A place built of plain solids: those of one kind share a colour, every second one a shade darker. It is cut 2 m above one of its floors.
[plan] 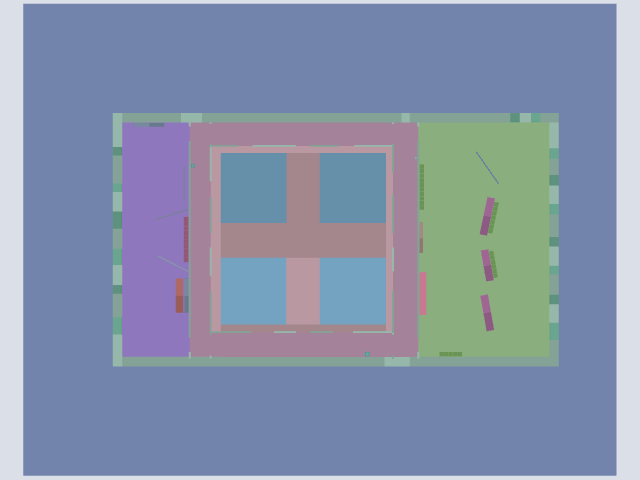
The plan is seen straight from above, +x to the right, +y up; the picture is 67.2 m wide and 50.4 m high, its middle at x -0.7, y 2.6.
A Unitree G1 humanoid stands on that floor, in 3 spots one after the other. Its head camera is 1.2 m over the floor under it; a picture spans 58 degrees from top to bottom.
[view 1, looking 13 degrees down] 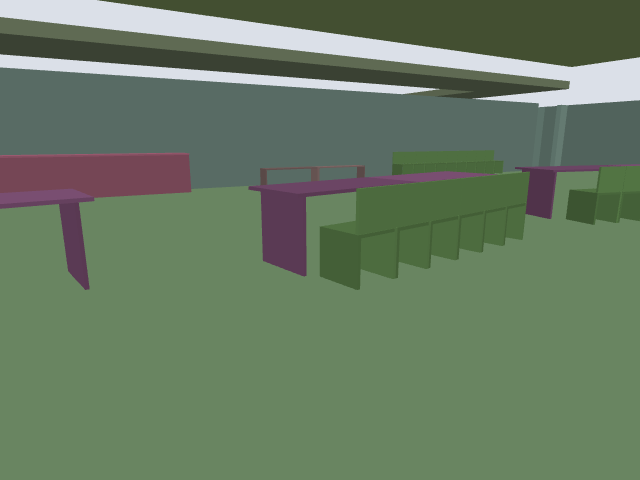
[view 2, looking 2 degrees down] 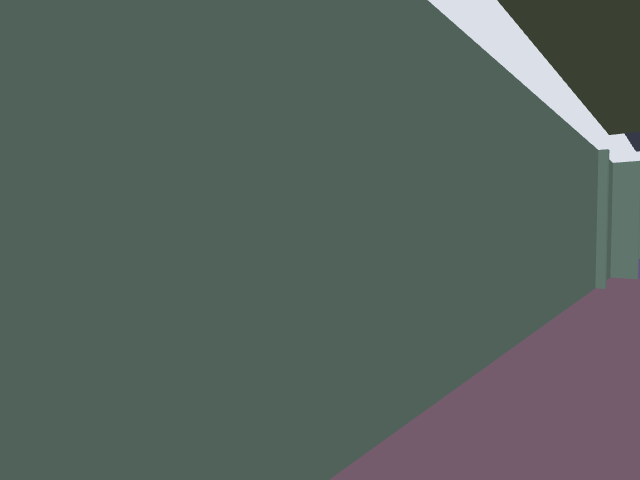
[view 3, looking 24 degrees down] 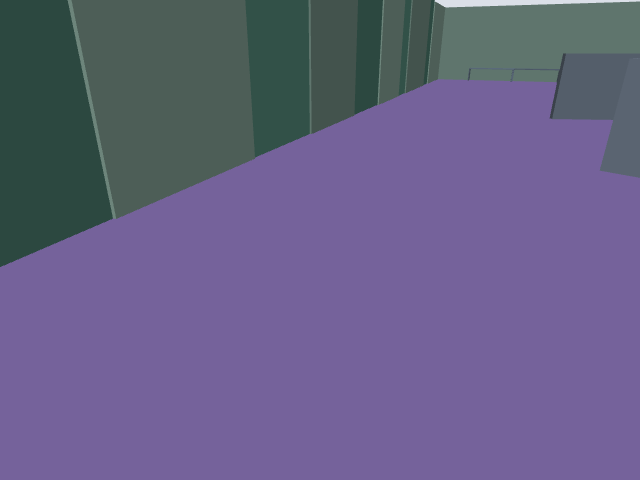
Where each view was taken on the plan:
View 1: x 20.77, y -3.27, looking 150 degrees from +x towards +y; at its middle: chair_ref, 3.83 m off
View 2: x -2.48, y -8.42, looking -140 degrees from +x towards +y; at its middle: wall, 1.95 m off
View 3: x -18.85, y -4.42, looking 112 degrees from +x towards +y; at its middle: floor_breakhall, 2.95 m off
